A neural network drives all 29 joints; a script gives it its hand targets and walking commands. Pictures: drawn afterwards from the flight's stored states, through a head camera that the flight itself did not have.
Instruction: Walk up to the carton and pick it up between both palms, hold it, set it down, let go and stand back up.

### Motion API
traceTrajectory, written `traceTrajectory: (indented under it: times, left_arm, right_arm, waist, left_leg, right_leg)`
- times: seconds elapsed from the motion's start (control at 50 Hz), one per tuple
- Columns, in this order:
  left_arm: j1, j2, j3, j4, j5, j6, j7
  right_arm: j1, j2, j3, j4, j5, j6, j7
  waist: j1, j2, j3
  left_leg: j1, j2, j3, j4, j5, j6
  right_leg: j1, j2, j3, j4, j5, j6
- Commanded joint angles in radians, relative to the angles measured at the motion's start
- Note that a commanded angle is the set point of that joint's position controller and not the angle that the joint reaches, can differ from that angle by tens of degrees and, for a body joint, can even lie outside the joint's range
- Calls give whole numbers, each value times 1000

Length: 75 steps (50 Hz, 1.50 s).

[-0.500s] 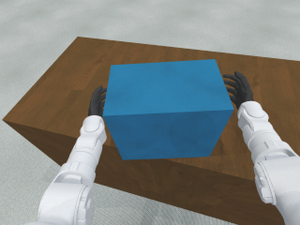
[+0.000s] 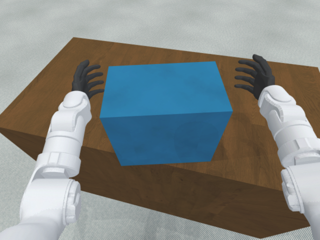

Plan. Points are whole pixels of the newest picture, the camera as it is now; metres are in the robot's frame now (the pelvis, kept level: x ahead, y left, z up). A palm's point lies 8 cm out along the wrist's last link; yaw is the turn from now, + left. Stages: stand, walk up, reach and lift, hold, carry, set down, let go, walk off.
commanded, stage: set down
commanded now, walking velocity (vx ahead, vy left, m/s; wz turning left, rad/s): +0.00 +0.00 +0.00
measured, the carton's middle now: (164, 118) +0.42 +0.05 +0.04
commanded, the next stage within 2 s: none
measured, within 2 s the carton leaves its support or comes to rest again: neither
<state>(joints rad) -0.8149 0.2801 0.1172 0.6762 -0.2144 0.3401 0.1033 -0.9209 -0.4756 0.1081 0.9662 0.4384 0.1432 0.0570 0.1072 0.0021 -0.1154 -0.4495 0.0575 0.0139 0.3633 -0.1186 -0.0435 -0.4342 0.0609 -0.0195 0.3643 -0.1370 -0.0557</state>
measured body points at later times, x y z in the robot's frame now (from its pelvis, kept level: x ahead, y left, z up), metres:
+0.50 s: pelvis +0.00 +0.01 +0.00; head +0.03 +0.01 +0.45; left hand +0.40 +0.26 +0.20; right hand +0.46 -0.21 +0.20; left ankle +0.02 +0.15 -0.74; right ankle +0.01 -0.08 -0.74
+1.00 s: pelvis +0.00 +0.01 +0.00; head +0.03 +0.01 +0.45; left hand +0.35 +0.26 +0.13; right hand +0.40 -0.22 +0.12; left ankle +0.02 +0.15 -0.74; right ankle +0.01 -0.08 -0.74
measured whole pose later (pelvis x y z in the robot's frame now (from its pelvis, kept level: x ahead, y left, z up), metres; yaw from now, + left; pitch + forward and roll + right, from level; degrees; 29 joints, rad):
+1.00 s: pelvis +0.00 +0.01 +0.00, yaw +0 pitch +4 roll +0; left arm -0.37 0.24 0.20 0.00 -0.21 0.67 0.12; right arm -0.48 -0.51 0.00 0.40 0.45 0.31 0.07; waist 0.05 0.00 -0.01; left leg -0.29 0.03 0.01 0.34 -0.13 -0.03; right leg -0.28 0.05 0.00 0.36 -0.16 -0.04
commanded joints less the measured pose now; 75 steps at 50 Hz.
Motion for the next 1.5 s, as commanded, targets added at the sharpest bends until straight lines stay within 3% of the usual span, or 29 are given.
traceTrajectory:
  times: [0.0,0.08,0.12,0.16,0.22,0.28,0.34,0.42,0.44,0.54,0.56,0.6,0.66,0.68,0.74,0.84,0.9,0.94,1.0,1.02,1.04,1.06,1.1,1.18,1.34,1.48]
  left_arm:
    - [-428,215,71,-324,10,31,8]
    - [-419,229,91,-398,2,125,8]
    - [-441,233,89,-485,-5,158,14]
    - [-446,219,68,-487,-18,190,21]
    - [-459,228,74,-542,-21,236,32]
    - [-423,234,86,-525,-19,281,26]
    - [-403,228,93,-565,-1,311,28]
    - [-360,211,92,-546,11,327,21]
    - [-333,206,102,-518,16,327,19]
    - [-282,194,102,-548,20,308,9]
    - [-211,188,118,-567,30,304,8]
    - [-175,175,120,-620,37,296,1]
    - [-175,181,113,-763,21,293,2]
    - [-160,180,123,-771,21,292,3]
    - [-46,161,122,-861,15,287,7]
    - [8,164,130,-906,-7,274,12]
    - [76,143,128,-900,-3,264,13]
    - [80,138,130,-930,8,262,15]
    - [209,97,131,-926,32,262,7]
    - [180,107,133,-926,24,258,2]
    - [109,138,72,-934,-28,248,0]
    - [141,112,82,-916,-23,240,4]
    - [199,90,92,-918,-2,232,11]
    - [338,69,124,-939,48,213,-2]
    - [513,31,110,-1004,77,81,-18]
    - [627,9,65,-963,67,-72,-14]
  right_arm:
    - [-505,-249,-93,-274,-3,-8,-18]
    - [-509,-272,-100,-337,12,52,-26]
    - [-511,-286,-124,-380,16,74,-24]
    - [-512,-290,-131,-374,21,96,-19]
    - [-516,-312,-129,-400,45,124,-2]
    - [-497,-327,-115,-378,70,155,1]
    - [-476,-345,-108,-369,87,172,12]
    - [-439,-340,-106,-352,97,187,22]
    - [-421,-326,-85,-340,100,190,26]
    - [-370,-303,-98,-382,88,179,33]
    - [-307,-297,-88,-411,89,171,34]
    - [-254,-295,-113,-426,78,163,30]
    - [-235,-316,-182,-542,46,143,20]
    - [-226,-312,-179,-569,44,140,19]
    - [-123,-307,-202,-660,34,127,16]
    - [-82,-298,-233,-782,17,116,8]
    - [-6,-276,-235,-792,8,113,8]
    - [15,-276,-231,-796,13,112,9]
    - [140,-266,-215,-775,20,106,10]
    - [107,-264,-220,-801,18,102,7]
    - [59,-279,-279,-804,0,100,7]
    - [94,-258,-258,-792,-7,99,15]
    - [160,-237,-246,-789,-4,100,22]
    - [279,-217,-209,-809,13,79,22]
    - [466,-179,-214,-950,-4,-30,19]
    - [628,-164,-238,-999,-43,-126,42]
  waist:
    - [-9,-74,-680]
    - [-23,-87,-668]
    - [-38,-69,-712]
    - [-48,-42,-683]
    - [-34,-15,-689]
    - [-43,-35,-620]
    - [-37,-16,-595]
    - [-41,-20,-513]
    - [-25,-39,-478]
    - [-21,-52,-413]
    - [-12,-65,-427]
    - [-33,-51,-404]
    - [-69,-21,-456]
    - [-58,-22,-455]
    - [-69,-28,-480]
    - [-61,-61,-480]
    - [-58,-74,-443]
    - [-53,-48,-443]
    - [-63,-53,-387]
    - [-62,-55,-383]
    - [-141,-64,-384]
    - [-109,-61,-353]
    - [-96,-55,-337]
    - [-73,-48,-305]
    - [-71,-40,-241]
    - [-81,-66,-215]
  left_leg:
    - [201,-63,35,18,282,21]
    - [201,-65,29,15,292,22]
    - [232,-65,28,16,302,13]
    - [250,-63,19,22,292,9]
    - [292,-60,17,25,303,5]
    - [287,-60,12,16,295,11]
    - [308,-59,10,10,312,5]
    - [302,-57,7,-11,260,9]
    - [297,-59,10,-19,248,16]
    - [279,-63,13,-36,195,28]
    - [289,-64,17,-32,223,31]
    - [296,-66,14,-33,229,26]
    - [318,-69,16,-17,245,14]
    - [321,-70,21,-14,240,16]
    - [345,-70,15,-9,258,17]
    - [328,-75,17,-14,182,28]
    - [332,-72,17,-19,175,32]
    - [333,-74,19,-22,180,28]
    - [374,-71,15,-25,219,25]
    - [360,-75,19,-26,200,27]
    - [360,-70,7,-30,113,44]
    - [365,-67,7,-37,90,52]
    - [386,-64,6,-42,92,53]
    - [409,-76,10,-38,185,38]
    - [416,-90,16,-57,197,35]
    - [444,-84,13,-61,179,48]
  right_leg:
    - [453,-15,35,33,462,116]
    - [476,-13,36,35,500,119]
    - [472,-5,29,31,494,111]
    - [426,-1,20,24,448,98]
    - [394,2,17,11,399,84]
    - [417,-1,24,8,421,88]
    - [417,3,20,2,414,77]
    - [403,-3,29,-15,345,72]
    - [408,-6,33,-20,326,73]
    - [402,-12,40,-32,241,70]
    - [433,-12,44,-28,277,73]
    - [442,-9,41,-20,303,74]
    - [422,-6,33,-13,335,75]
    - [413,-10,37,-15,330,75]
    - [430,-5,34,-11,341,70]
    - [390,-12,39,-15,252,73]
    - [378,-12,41,-18,229,68]
    - [379,-16,44,-19,220,62]
    - [385,-10,44,-24,272,61]
    - [374,-15,48,-26,264,65]
    - [296,-13,50,-29,216,74]
    - [278,-17,51,-38,165,67]
    - [277,-18,57,-43,144,58]
    - [340,-13,61,-36,244,59]
    - [363,-21,77,-39,330,59]
    - [334,-26,78,-58,313,48]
